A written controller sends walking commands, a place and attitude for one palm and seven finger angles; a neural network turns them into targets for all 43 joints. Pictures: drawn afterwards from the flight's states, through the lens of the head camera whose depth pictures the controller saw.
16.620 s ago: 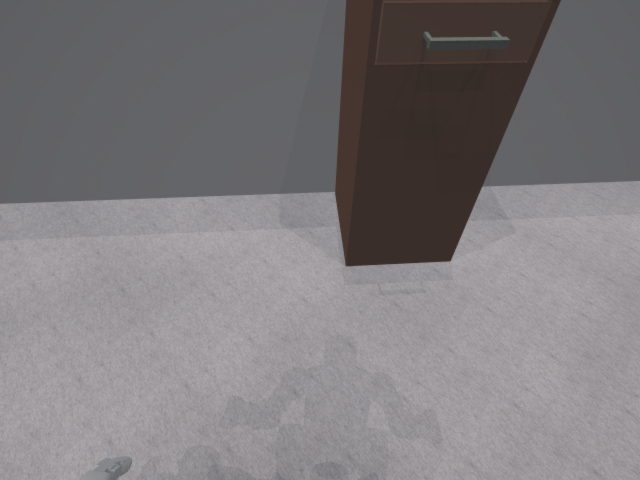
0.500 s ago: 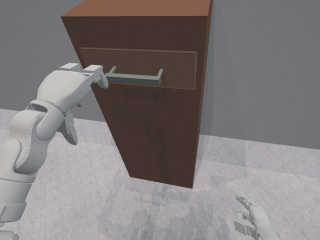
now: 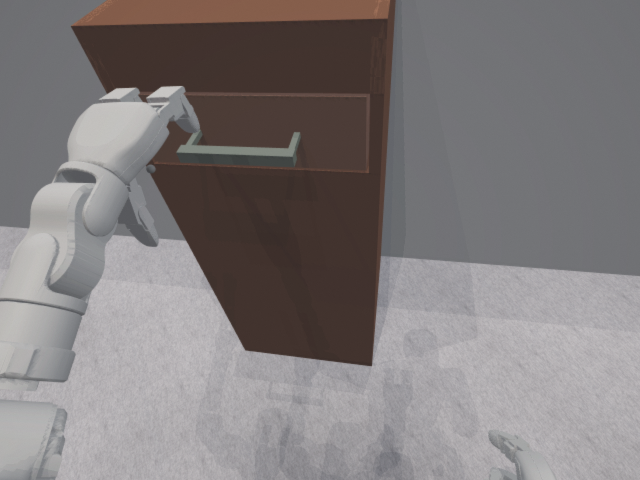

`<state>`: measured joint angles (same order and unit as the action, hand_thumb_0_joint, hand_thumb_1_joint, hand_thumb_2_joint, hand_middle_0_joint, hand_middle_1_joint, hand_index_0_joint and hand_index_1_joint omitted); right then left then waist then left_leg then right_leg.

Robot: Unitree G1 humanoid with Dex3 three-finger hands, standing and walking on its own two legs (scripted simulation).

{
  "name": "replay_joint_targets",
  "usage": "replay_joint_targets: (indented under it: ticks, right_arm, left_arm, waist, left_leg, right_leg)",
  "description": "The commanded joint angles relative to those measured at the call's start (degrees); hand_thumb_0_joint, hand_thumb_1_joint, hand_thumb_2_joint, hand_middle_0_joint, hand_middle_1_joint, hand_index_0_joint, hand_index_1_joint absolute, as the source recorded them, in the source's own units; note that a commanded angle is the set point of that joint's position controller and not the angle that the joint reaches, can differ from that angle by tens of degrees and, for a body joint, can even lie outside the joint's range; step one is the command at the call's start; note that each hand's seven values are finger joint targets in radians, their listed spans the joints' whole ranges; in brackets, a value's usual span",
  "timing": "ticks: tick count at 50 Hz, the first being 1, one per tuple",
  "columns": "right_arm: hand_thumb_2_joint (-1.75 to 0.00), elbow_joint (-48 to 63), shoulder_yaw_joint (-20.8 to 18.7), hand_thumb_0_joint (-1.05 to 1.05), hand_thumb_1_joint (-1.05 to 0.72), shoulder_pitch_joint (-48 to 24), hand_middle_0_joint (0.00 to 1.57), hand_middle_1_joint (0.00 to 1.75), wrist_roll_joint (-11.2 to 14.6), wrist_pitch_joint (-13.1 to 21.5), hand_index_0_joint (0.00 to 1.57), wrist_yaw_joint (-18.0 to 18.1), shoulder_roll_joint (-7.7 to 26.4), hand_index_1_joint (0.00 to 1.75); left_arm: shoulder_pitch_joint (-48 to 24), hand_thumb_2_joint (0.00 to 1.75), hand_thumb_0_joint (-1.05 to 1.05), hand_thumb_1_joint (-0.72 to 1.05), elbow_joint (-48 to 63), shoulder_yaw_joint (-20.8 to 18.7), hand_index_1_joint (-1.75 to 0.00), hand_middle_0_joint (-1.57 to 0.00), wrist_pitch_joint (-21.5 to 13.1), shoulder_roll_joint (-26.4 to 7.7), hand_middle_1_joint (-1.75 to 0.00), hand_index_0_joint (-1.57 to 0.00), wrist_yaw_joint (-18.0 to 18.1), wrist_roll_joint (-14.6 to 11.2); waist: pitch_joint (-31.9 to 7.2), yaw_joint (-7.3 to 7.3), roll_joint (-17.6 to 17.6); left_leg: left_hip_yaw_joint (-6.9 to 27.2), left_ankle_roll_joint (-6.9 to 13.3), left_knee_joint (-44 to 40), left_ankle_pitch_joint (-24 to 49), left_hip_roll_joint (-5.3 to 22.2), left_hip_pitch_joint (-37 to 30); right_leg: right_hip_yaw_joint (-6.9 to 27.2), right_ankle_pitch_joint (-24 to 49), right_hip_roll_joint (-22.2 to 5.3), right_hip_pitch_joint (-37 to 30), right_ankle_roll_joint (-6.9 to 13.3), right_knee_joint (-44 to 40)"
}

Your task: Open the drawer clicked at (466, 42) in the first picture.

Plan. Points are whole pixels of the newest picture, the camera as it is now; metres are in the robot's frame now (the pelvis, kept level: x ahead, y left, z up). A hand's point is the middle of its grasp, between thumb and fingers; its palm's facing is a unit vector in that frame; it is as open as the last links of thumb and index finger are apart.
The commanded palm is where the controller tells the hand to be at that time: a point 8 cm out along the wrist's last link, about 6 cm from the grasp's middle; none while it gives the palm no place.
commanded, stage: move the hooked fingers above the handle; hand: left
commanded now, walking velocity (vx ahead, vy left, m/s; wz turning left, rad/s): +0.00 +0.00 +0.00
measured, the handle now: (240, 146) +0.56 +0.18 +0.12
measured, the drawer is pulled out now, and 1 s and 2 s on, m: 0.00 0.00 0.00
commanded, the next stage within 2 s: none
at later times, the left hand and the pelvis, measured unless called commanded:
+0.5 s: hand (186, 130) +0.48 +0.21 +0.20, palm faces +0.15 +0.00 -0.99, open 13.8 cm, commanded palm +0.44 +0.20 +0.24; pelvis +0.02 +0.02 +0.00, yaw +0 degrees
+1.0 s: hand (263, 118) +0.52 +0.13 +0.19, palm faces +0.16 -0.04 -0.99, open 13.6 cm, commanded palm +0.48 +0.19 +0.23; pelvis +0.04 +0.01 +0.00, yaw -2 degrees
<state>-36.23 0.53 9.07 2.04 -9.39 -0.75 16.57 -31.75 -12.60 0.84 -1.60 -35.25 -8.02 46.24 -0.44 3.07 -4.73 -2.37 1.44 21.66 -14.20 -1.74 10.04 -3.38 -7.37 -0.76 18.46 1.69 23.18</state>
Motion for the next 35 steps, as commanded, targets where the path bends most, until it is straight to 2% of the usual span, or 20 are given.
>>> replay_joint_targets:
  ticks: [1, 2, 4, 6, 9, 10, 11, 13, 14, 17, 19, 22, 23, 25, 26, 28, 29, 31, 33, 35]
  right_arm:
    - [-0.9, 9.3, -2.0, 0.0, -0.9, -8.0, 0.2, 0.3, 0.5, 1.7, 0.2, 0.1, 6.5, 0.3]
    - [-0.9, 9.8, -2.1, 0.0, -0.9, -8.2, 0.2, 0.3, 0.6, 1.7, 0.2, 0.1, 6.3, 0.3]
    - [-0.9, 10.3, -2.3, 0.0, -0.9, -7.9, 0.2, 0.3, 1.0, 1.8, 0.2, 0.4, 6.0, 0.3]
    - [-0.9, 9.7, -2.2, 0.0, -0.9, -6.6, 0.2, 0.3, 1.0, 1.9, 0.2, 1.1, 6.2, 0.3]
    - [-0.9, 8.7, -2.1, 0.0, -0.9, -5.4, 0.2, 0.3, 0.8, 2.5, 0.2, 2.2, 6.3, 0.3]
    - [-0.9, 8.9, -1.8, 0.0, -0.9, -5.4, 0.2, 0.3, 0.6, 2.9, 0.2, 2.4, 5.7, 0.3]
    - [-0.9, 8.2, -1.7, 0.0, -0.9, -4.7, 0.2, 0.3, 0.5, 3.2, 0.2, 2.6, 5.2, 0.3]
    - [-0.9, 7.5, -1.6, 0.0, -0.9, -3.2, 0.2, 0.3, -0.1, 3.6, 0.2, 2.5, 5.1, 0.3]
    - [-0.9, 7.0, -1.5, 0.0, -0.9, -3.1, 0.2, 0.3, -0.3, 3.5, 0.2, 2.5, 5.3, 0.3]
    - [-0.9, 5.9, -1.0, 0.0, -0.9, -3.2, 0.2, 0.3, -0.3, 2.7, 0.2, 1.9, 4.2, 0.3]
    - [-0.9, 5.4, -1.0, 0.0, -0.9, -4.0, 0.2, 0.3, -0.2, 1.7, 0.2, 1.2, 4.6, 0.3]
    - [-0.9, 5.4, -1.0, 0.0, -0.9, -4.3, 0.2, 0.3, 0.1, 0.4, 0.2, 0.5, 5.5, 0.3]
    - [-0.9, 5.7, -1.1, 0.0, -0.9, -4.3, 0.2, 0.3, 0.4, 0.0, 0.2, 0.3, 5.7, 0.3]
    - [-0.9, 6.8, -1.8, 0.0, -0.9, -4.3, 0.2, 0.3, 1.0, -0.7, 0.2, 0.1, 6.1, 0.3]
    - [-0.9, 7.1, -2.2, 0.0, -0.9, -3.7, 0.2, 0.3, 1.1, -0.7, 0.2, 0.1, 6.3, 0.3]
    - [-0.9, 8.3, -2.5, 0.0, -0.9, -3.5, 0.2, 0.3, 0.9, -0.7, 0.2, 0.4, 6.3, 0.3]
    - [-0.9, 8.5, -2.5, 0.0, -0.9, -3.2, 0.2, 0.3, 0.9, -0.5, 0.2, 0.7, 6.2, 0.3]
    - [-0.9, 7.4, -2.6, 0.0, -0.9, -1.4, 0.2, 0.3, 0.8, 0.3, 0.2, 1.6, 5.9, 0.3]
    - [-0.9, 6.7, -2.6, 0.0, -0.9, 0.2, 0.2, 0.3, 0.4, 1.0, 0.2, 2.2, 5.5, 0.3]
    - [-0.9, 6.0, -2.6, 0.0, -0.9, 1.6, 0.2, 0.3, -0.2, 1.8, 0.2, 2.5, 5.0, 0.3]
  left_arm:
    - [-22.8, 0.3, 0.0, -0.5, 6.6, -3.4, -1.2, -0.3, 4.5, -11.1, -1.2, -0.3, 1.4, 3.6]
    - [-24.5, 0.3, 0.0, -0.5, 8.6, 0.2, -1.2, -0.3, 4.9, -8.3, -1.2, -0.3, 0.4, 4.0]
    - [-25.9, 0.3, 0.0, -0.5, 8.8, 5.1, -1.2, -0.3, 5.2, -3.9, -1.2, -0.3, -2.0, 3.6]
    - [-28.7, 0.3, 0.0, -0.5, 8.7, 6.1, -1.2, -0.3, 3.9, -4.1, -1.2, -0.3, -3.6, 3.1]
    - [-34.5, 0.3, 0.0, -0.5, 10.0, 2.0, -1.2, -0.3, 0.2, -9.2, -1.2, -0.3, -3.5, 2.2]
    - [-37.1, 0.3, 0.0, -0.5, 10.9, 1.9, -1.2, -0.3, -1.1, -9.1, -1.2, -0.3, -2.7, 2.1]
    - [-38.9, 0.3, 0.0, -0.5, 9.1, 1.6, -1.2, -0.3, -2.0, -8.7, -1.2, -0.3, -1.4, 1.9]
    - [-39.8, 0.3, 0.0, -0.5, 7.2, -2.5, -1.2, -0.3, -3.3, -11.5, -1.2, -0.3, 1.8, 1.8]
    - [-39.9, 0.3, 0.0, -0.5, 5.3, -6.0, -1.2, -0.3, -3.3, -15.0, -1.2, -0.3, 3.5, 1.9]
    - [-39.6, 0.3, 0.0, -0.5, -2.8, -4.0, -1.2, -0.3, -1.0, -10.6, -1.2, -0.3, 7.4, 2.7]
    - [-37.5, 0.3, 0.0, -0.5, -7.9, -4.0, -1.2, -0.3, 2.3, -10.7, -1.2, -0.3, 8.8, 4.6]
    - [-37.2, 0.3, 0.0, -0.5, -12.0, 2.9, -1.2, -0.3, 8.0, -5.2, -1.2, -0.3, 7.2, 7.5]
    - [-38.0, 0.3, 0.0, -0.5, -12.7, 6.0, -1.2, -0.3, 9.7, -2.3, -1.2, -0.3, 5.9, 8.2]
    - [-38.4, 0.3, 0.0, -0.5, -12.0, 10.8, -1.2, -0.3, 11.8, 2.4, -1.2, -0.3, 2.5, 8.1]
    - [-40.1, 0.3, 0.0, -0.5, -9.5, 12.0, -1.2, -0.3, 11.7, 3.3, -1.2, -0.3, 0.8, 7.6]
    - [-41.5, 0.3, 0.0, -0.5, -4.3, 12.9, -1.2, -0.3, 10.0, 3.5, -1.2, -0.3, -2.4, 6.3]
    - [-43.3, 0.3, 0.0, -0.5, -2.5, 13.8, -1.2, -0.3, 8.4, 4.3, -1.2, -0.3, -3.6, 5.2]
    - [-46.5, 0.3, 0.0, -0.5, -1.4, 12.6, -1.2, -0.3, 4.6, 2.8, -1.2, -0.3, -4.2, 4.0]
    - [-49.7, 0.3, 0.0, -0.5, 0.2, 8.5, -1.2, -0.3, 0.5, -1.2, -1.2, -0.3, -2.1, 3.4]
    - [-52.7, 0.3, 0.0, -0.5, 1.3, 3.2, -1.2, -0.3, -2.5, -5.9, -1.2, -0.3, 1.8, 2.9]
  waist:
    - [-18.8, 0.43, 3.0]
    - [-20.2, -0.25, 2.4]
    - [-20.1, -2.08, 5.1]
    - [-18.9, -3.01, 7.4]
    - [-20.3, -2.86, 7.0]
    - [-21.0, -2.33, 4.6]
    - [-20.9, -2.35, 4.5]
    - [-22.6, -0.9, 2.4]
    - [-23.2, -0.06, 2.0]
    - [-20.2, 0.5, 2.7]
    - [-20.5, 1.07, 4.5]
    - [-21.4, -0.29, 5.3]
    - [-21.4, -1.26, 5.4]
    - [-22.4, -2.96, 7.4]
    - [-24.2, -3.8, 8.0]
    - [-27.4, -4.39, 7.8]
    - [-27.1, -5.13, 8.9]
    - [-25.9, -5.41, 7.4]
    - [-26.8, -4.35, 4.1]
    - [-29.3, -2.88, 1.7]
  left_leg:
    - [1.0, -0.4, -2.8, 13.9, 0.2, 6.1]
    - [1.1, -0.3, -2.5, 14.3, 0.0, 4.9]
    - [1.6, 0.1, -2.1, 13.5, -0.1, 3.3]
    - [2.2, 0.6, -2.7, 11.7, -0.2, 2.7]
    - [2.9, 0.6, -3.0, 12.6, -0.4, 1.2]
    - [3.1, 0.3, -2.9, 13.3, -0.7, 0.6]
    - [3.4, 0.0, -2.6, 14.2, -0.7, 0.5]
    - [3.6, -0.9, -2.2, 18.2, -0.8, 0.6]
    - [3.5, -1.4, -2.2, 19.2, -0.7, 1.4]
    - [2.6, -2.2, -2.5, 20.7, -0.2, 4.2]
    - [1.9, -2.5, -2.9, 21.6, 0.2, 5.7]
    - [1.2, -2.3, -2.8, 22.9, 0.9, 5.5]
    - [1.6, -2.4, -2.8, 23.0, 1.1, 4.8]
    - [1.8, -1.5, -1.8, 24.5, 1.2, 2.5]
    - [2.4, -1.2, -1.2, 25.9, 1.1, 0.7]
    - [3.0, -0.3, 0.2, 29.0, 0.6, -2.5]
    - [3.4, 0.0, 0.5, 29.0, 0.5, -3.4]
    - [4.2, 0.0, 1.0, 28.5, 0.4, -4.2]
    - [4.7, -1.0, 1.6, 30.4, 0.2, -5.0]
    - [4.8, -2.1, 2.5, 35.1, 0.0, -5.0]
  right_leg:
    - [3.8, 5.9, -1.7, -18.4, 0.8, -0.6]
    - [3.9, 6.7, -1.7, -18.5, 0.8, -0.4]
    - [3.6, 6.4, -1.3, -16.9, 0.6, -0.8]
    - [3.0, 5.1, -1.1, -15.8, 0.2, -1.4]
    - [2.6, 5.3, -0.7, -15.9, 0.3, -1.5]
    - [2.6, 5.2, -0.8, -15.8, 0.5, -1.2]
    - [2.3, 5.6, -0.6, -15.2, 0.7, -0.8]
    - [1.9, 7.9, -0.3, -16.0, 1.2, 0.2]
    - [1.8, 8.3, -0.1, -16.6, 1.4, 0.4]
    - [1.4, 9.4, -0.2, -15.8, 1.6, 1.0]
    - [1.7, 10.5, -0.3, -17.1, 1.6, 1.1]
    - [1.7, 11.9, -0.5, -15.9, 1.5, 1.7]
    - [1.4, 11.5, -0.4, -14.7, 1.5, 1.6]
    - [1.5, 12.8, -0.3, -13.8, 1.3, 1.5]
    - [1.6, 13.9, -0.2, -13.8, 1.2, 1.6]
    - [2.1, 16.5, -0.2, -14.4, 0.8, 2.2]
    - [2.0, 16.4, -0.1, -13.6, 0.7, 2.3]
    - [2.0, 15.2, 0.0, -11.8, 0.8, 2.5]
    - [1.9, 15.0, 0.2, -11.2, 1.1, 3.0]
    - [1.8, 17.1, 0.5, -12.1, 1.4, 4.1]
